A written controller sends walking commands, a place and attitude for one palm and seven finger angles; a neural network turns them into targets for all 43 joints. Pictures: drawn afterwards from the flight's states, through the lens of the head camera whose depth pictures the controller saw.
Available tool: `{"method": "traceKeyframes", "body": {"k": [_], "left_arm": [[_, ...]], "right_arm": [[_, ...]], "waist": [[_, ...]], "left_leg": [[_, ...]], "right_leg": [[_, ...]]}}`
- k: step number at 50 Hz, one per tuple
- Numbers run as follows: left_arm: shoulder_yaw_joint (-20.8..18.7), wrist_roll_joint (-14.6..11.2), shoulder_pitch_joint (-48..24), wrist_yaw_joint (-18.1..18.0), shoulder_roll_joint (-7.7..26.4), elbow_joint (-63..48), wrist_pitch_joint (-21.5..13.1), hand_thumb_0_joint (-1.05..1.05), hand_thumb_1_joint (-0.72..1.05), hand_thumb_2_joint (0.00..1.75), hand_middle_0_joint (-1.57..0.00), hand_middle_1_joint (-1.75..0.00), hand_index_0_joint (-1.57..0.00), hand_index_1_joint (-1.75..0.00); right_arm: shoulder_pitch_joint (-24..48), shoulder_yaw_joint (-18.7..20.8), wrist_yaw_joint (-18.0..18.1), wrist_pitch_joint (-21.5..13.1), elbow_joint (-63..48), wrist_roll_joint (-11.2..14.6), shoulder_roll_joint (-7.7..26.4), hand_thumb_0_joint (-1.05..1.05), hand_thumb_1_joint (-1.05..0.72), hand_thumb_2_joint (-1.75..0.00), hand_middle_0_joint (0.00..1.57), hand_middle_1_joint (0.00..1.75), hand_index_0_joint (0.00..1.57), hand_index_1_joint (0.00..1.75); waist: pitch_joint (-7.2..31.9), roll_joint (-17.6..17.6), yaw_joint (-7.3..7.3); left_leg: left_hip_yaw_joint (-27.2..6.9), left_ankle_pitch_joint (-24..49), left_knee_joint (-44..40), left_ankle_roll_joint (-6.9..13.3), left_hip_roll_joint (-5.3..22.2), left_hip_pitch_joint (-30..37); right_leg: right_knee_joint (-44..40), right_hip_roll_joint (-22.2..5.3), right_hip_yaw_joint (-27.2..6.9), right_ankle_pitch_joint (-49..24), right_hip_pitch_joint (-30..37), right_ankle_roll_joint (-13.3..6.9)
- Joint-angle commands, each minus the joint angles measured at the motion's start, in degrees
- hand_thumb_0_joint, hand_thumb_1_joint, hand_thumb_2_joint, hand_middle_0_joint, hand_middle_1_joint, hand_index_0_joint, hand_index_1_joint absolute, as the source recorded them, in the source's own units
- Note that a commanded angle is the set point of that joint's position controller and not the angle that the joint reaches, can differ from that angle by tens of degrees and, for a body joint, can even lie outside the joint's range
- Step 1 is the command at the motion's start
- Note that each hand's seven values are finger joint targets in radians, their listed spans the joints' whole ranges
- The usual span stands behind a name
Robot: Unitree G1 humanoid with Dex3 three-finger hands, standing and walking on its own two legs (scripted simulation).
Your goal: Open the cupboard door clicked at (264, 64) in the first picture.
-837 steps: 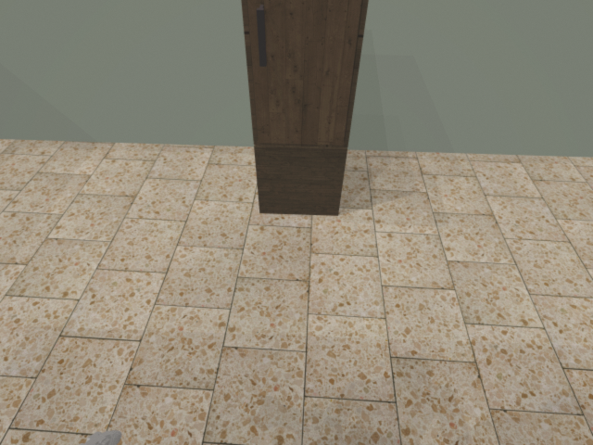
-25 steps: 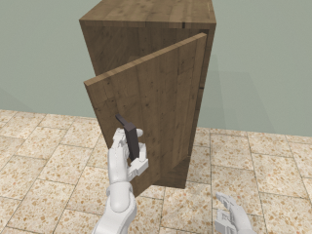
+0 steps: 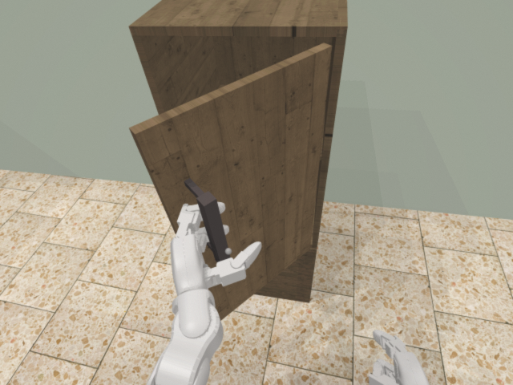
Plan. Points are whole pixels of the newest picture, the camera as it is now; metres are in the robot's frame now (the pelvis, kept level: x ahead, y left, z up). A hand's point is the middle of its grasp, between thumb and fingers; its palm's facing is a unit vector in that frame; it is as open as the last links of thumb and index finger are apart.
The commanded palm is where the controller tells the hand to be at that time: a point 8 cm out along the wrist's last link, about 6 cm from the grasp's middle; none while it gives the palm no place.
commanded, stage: open thumb and fingers to let go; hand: left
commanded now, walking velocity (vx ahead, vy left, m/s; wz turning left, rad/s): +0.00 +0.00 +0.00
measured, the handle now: (208, 225) +0.34 +0.09 +0.09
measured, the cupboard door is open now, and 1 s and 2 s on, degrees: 50 50 50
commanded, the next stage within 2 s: slide the hand sideways off the handle in 0.44 s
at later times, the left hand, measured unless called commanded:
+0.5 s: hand (225, 254) +0.29 +0.06 +0.09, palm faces +0.18 -0.98 -0.03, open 15.6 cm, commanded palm +0.26 +0.10 +0.09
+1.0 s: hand (216, 276) +0.26 +0.07 +0.09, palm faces -0.22 -0.98 -0.01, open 16.4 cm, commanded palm +0.23 +0.13 +0.09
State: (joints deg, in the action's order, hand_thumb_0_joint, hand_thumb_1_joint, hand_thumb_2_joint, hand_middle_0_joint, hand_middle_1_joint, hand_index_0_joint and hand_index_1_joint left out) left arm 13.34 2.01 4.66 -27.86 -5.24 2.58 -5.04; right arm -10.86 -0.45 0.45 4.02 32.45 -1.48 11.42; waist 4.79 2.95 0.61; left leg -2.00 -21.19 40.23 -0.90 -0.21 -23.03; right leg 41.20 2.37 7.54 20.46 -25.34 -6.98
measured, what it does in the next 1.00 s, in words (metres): shifts its weight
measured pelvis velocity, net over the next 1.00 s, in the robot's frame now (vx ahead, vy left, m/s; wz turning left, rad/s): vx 0.00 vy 0.06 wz -0.05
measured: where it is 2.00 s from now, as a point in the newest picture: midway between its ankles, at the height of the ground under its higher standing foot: outside the picture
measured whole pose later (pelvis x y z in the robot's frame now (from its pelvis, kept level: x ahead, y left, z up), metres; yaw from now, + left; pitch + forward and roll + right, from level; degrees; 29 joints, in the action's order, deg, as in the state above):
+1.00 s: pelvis +0.00 +0.06 -0.01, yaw -3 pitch +3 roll +0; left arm 18.1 0.8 7.2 -6.6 -0.1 -0.6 -8.1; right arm -15.3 -1.6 -2.2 -0.6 26.3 1.1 11.1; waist 4.3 1.4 0.4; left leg 2.0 -23.6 44.7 2.6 -2.4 -24.7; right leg 45.1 0.3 3.3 21.1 -27.7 -2.5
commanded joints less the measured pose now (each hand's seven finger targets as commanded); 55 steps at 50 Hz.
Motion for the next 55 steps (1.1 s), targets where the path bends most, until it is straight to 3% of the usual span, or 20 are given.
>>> {"method": "traceKeyframes", "body": {"k": [1,3,9,14,21,27,28,29,30,31,32,34,36,38,40,43,47,48,50,55], "left_arm": [[-0.5,0.2,-14.7,0.4,-1.3,-12.1,-5.0,0.0,-0.5,0.3,-0.3,-1.2,-0.3,-1.2],[-0.1,0.4,-14.8,0.2,-1.6,-11.4,-5.1,0.0,-0.5,0.3,-0.3,-1.2,-0.3,-1.2],[0.8,1.7,-15.5,-1.2,-2.8,-9.2,-5.1,0.0,-0.5,0.3,-0.25,-0.9,-0.25,-0.9],[1.4,1.3,-19.8,-2.0,-3.5,-8.5,-5.0,0.0,-0.5,0.3,-0.21,-0.65,-0.21,-0.65],[4.6,2.9,-21.2,-3.6,-6.9,-7.2,-4.9,0.0,-0.5,0.3,-0.15,-0.3,-0.15,-0.3],[5.0,1.8,-23.3,-5.2,-8.5,-6.9,-3.4,0.0,-0.5,0.3,-0.15,-0.3,-0.15,-0.3],[16.3,7.5,-22.3,7.3,-2.4,-5.3,-6.0,0.0,-0.5,0.3,-0.15,-0.3,-0.15,-0.3],[11.5,5.2,-25.0,14.2,2.3,-9.6,-8.7,0.0,-0.5,0.3,-0.15,-0.3,-0.15,-0.3],[10.0,4.6,-25.4,18.2,5.1,-9.7,-10.2,0.0,-0.5,0.3,-0.15,-0.3,-0.15,-0.3],[10.4,3.4,-25.4,22.0,4.9,-9.7,-10.9,0.0,-0.5,0.3,-0.15,-0.3,-0.15,-0.3],[11.7,1.8,-25.8,25.5,3.8,-9.6,-11.3,0.0,-0.5,0.3,-0.15,-0.3,-0.15,-0.3],[11.9,-3.0,-24.3,29.4,0.6,-8.1,-10.1,0.0,-0.5,0.3,-0.15,-0.3,-0.15,-0.3],[8.9,-7.7,-23.0,29.4,-1.0,-7.3,-8.1,0.0,-0.5,0.3,-0.15,-0.3,-0.15,-0.3],[5.6,-9.7,-19.2,27.8,-0.1,-7.8,-6.6,0.0,-0.5,0.3,-0.15,-0.3,-0.15,-0.3],[4.9,-8.4,-17.2,25.5,0.2,-10.1,-6.2,0.0,-0.5,0.3,-0.15,-0.3,-0.15,-0.3],[5.9,-3.7,-12.2,22.6,1.2,-12.5,-6.8,0.0,-0.5,0.3,-0.15,-0.3,-0.15,-0.3],[6.9,-0.2,-8.2,21.9,2.9,-17.6,-7.5,0.0,-0.5,0.3,-0.15,-0.3,-0.15,-0.3],[6.4,0.0,-5.9,22.0,3.7,-18.1,-7.2,0.0,-0.5,0.3,-0.15,-0.3,-0.15,-0.3],[4.5,-0.5,-4.3,22.3,6.0,-20.5,-6.7,0.0,-0.5,0.3,-0.15,-0.3,-0.15,-0.3],[3.1,-2.5,1.5,23.4,6.8,-25.5,-5.2,0.0,-0.5,0.3,-0.15,-0.3,-0.15,-0.3]], "right_arm": [[8.4,0.7,0.6,-3.4,-9.4,0.0,3.4,0.0,-0.9,-0.9,0.2,0.3,0.2,0.3],[8.3,0.9,0.5,-3.7,-9.2,0.0,3.5,0.0,-0.9,-0.9,0.2,0.3,0.2,0.3],[8.0,1.0,0.1,-3.9,-9.3,0.0,3.5,0.0,-0.9,-0.9,0.2,0.3,0.2,0.3],[8.7,1.0,0.3,-4.1,-9.2,-0.1,3.4,0.0,-0.9,-0.9,0.2,0.3,0.2,0.3],[7.8,1.1,-0.7,-4.3,-9.1,-0.1,3.5,0.0,-0.9,-0.9,0.2,0.3,0.2,0.3],[8.5,0.9,-1.1,-4.1,-9.2,0.0,3.5,0.0,-0.9,-0.9,0.2,0.3,0.2,0.3],[4.4,0.8,-1.7,-3.8,-7.6,-0.1,5.7,0.0,-0.9,-0.9,0.2,0.3,0.2,0.3],[3.4,1.4,-1.2,-3.9,-9.7,0.7,5.5,0.0,-0.9,-0.9,0.2,0.3,0.2,0.3],[3.5,1.2,-0.5,-3.8,-10.0,0.9,5.5,0.0,-0.9,-0.9,0.2,0.3,0.2,0.3],[3.9,0.9,-0.1,-4.0,-10.8,1.1,5.3,0.0,-0.9,-0.9,0.2,0.3,0.2,0.3],[3.7,0.7,0.0,-4.5,-11.2,1.6,5.1,0.0,-0.9,-0.9,0.2,0.3,0.2,0.3],[4.2,0.0,0.2,-5.6,-12.7,2.8,4.9,0.0,-0.9,-0.9,0.2,0.3,0.2,0.3],[5.0,-0.2,0.4,-6.7,-13.1,3.4,5.2,0.0,-0.9,-0.9,0.2,0.3,0.2,0.3],[5.5,-0.3,0.2,-7.6,-13.5,3.6,5.6,0.0,-0.9,-0.9,0.2,0.3,0.2,0.3],[4.8,-0.1,-0.5,-8.0,-13.6,3.3,5.5,0.0,-0.9,-0.9,0.2,0.3,0.2,0.3],[3.2,0.6,-1.8,-8.1,-14.4,2.8,5.6,0.0,-0.9,-0.9,0.2,0.3,0.2,0.3],[2.3,1.1,-2.8,-7.6,-15.9,2.5,5.4,0.0,-0.9,-0.9,0.2,0.3,0.2,0.3],[2.4,1.1,-2.9,-7.4,-16.3,2.5,5.5,0.0,-0.9,-0.9,0.2,0.3,0.2,0.3],[2.6,0.8,-2.7,-7.0,-16.8,2.5,5.4,0.0,-0.9,-0.9,0.2,0.3,0.2,0.3],[3.2,0.3,-1.8,-6.8,-18.0,2.8,5.1,0.0,-0.9,-0.9,0.2,0.3,0.2,0.3]], "waist": [[8.6,-11.4,-0.14],[8.7,-10.8,-0.18],[8.8,-8.4,-0.38],[8.3,-9.4,-0.06],[9.6,-6.9,0.26],[9.5,-7.4,-0.12],[5.0,-9.8,4.43],[11.0,-7.6,2.36],[13.3,-6.2,1.72],[13.8,-5.3,1.47],[12.6,-4.6,2.45],[9.0,-4.4,2.51],[7.1,-6.7,1.77],[7.4,-7.6,0.22],[7.5,-7.7,-0.02],[7.4,-7.3,-0.51],[8.3,-5.2,-0.35],[8.5,-5.2,-1.17],[8.5,-5.1,-1.17],[7.4,-5.0,-1.22]], "left_leg": [[0.1,3.8,-0.8,1.9,-2.1,-3.3],[0.0,4.2,-1.0,2.0,-2.0,-2.5],[0.6,4.0,-1.4,2.1,-2.1,-1.8],[0.7,2.8,-1.4,2.2,-2.1,-1.3],[0.7,5.5,-1.9,2.3,-1.5,0.7],[0.1,6.2,-2.5,2.1,-1.2,0.8],[0.3,7.8,-2.7,3.2,-1.3,2.1],[0.5,9.2,-2.2,3.4,-1.5,2.5],[0.5,10.4,-1.8,3.5,-1.6,2.8],[0.6,10.3,-1.7,3.5,-1.7,3.1],[0.4,9.4,-1.8,3.6,-1.6,3.4],[-0.7,5.6,-2.8,3.2,-1.2,2.8],[-1.5,2.0,-4.2,2.8,-1.0,2.0],[-1.6,1.9,-5.0,2.5,-1.1,1.4],[-1.8,3.1,-5.3,2.3,-0.8,1.4],[-1.8,6.3,-4.6,2.2,-0.2,1.3],[-0.9,8.0,-3.1,2.3,0.0,1.2],[-0.8,8.5,-3.2,2.3,0.0,0.7],[-0.4,8.3,-3.0,2.3,-0.2,0.3],[0.1,8.3,-2.7,2.4,-0.3,0.0]], "right_leg": [[-14.1,-8.5,-17.0,-10.6,11.6,8.6],[-13.9,-8.1,-16.0,-9.8,10.8,8.1],[-13.0,-7.3,-14.3,-7.1,9.0,7.3],[-13.9,-6.9,-13.9,-2.9,7.7,7.2],[-9.1,-4.3,-8.2,-5.1,4.5,5.4],[-7.0,-2.8,-5.9,-4.8,3.7,4.7],[-5.5,-2.9,-7.0,-11.0,1.0,4.9],[-4.2,-3.0,-7.1,-13.9,3.8,4.7],[-3.2,-3.1,-7.7,-15.9,5.6,4.4],[-3.2,-3.1,-7.8,-16.1,5.7,4.4],[-3.6,-3.1,-7.7,-15.0,4.7,4.5],[-4.6,-2.5,-6.6,-9.1,2.8,4.4],[-5.8,-1.9,-5.5,-3.7,2.1,4.6],[-6.1,-1.9,-5.1,-2.3,3.3,4.7],[-4.8,-2.0,-4.5,-3.5,2.8,4.7],[-3.0,-1.9,-4.5,-5.9,2.1,4.4],[-1.9,-2.1,-5.2,-8.1,1.9,4.1],[-1.8,-2.0,-5.3,-8.5,2.9,4.0],[-2.1,-2.1,-5.7,-9.3,3.7,4.0],[-2.5,-2.0,-5.8,-10.2,4.4,4.3]]}}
